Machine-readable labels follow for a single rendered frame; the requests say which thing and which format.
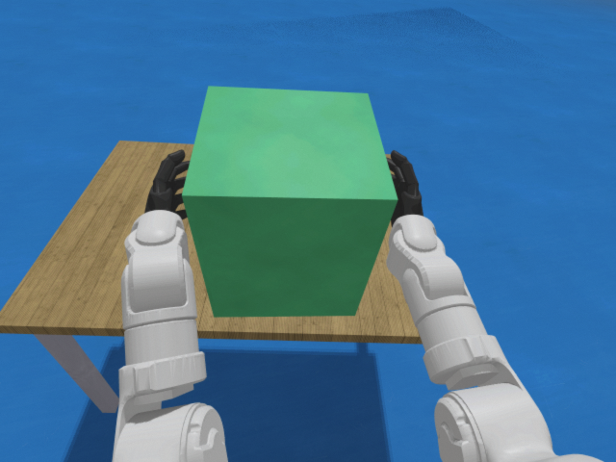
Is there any carton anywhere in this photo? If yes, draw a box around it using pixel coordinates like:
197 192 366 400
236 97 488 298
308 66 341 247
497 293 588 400
182 86 398 318

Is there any robot left forearm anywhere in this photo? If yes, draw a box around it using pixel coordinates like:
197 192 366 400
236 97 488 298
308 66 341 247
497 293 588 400
112 210 207 462

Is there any robot right upper arm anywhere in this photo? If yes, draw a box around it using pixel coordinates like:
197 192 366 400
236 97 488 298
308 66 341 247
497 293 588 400
434 382 603 462

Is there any table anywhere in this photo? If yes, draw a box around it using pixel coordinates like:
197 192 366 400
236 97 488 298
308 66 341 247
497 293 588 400
0 141 423 413

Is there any robot right forearm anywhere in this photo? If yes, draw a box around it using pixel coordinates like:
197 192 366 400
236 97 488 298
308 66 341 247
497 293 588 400
386 215 552 445

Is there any robot left hand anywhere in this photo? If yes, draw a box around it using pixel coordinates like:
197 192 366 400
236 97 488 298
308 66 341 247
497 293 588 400
144 149 190 219

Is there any robot left upper arm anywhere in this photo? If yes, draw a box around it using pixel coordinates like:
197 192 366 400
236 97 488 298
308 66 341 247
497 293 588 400
114 402 228 462

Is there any robot right hand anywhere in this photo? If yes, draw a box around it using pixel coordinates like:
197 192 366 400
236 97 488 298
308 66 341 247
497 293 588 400
386 150 424 227

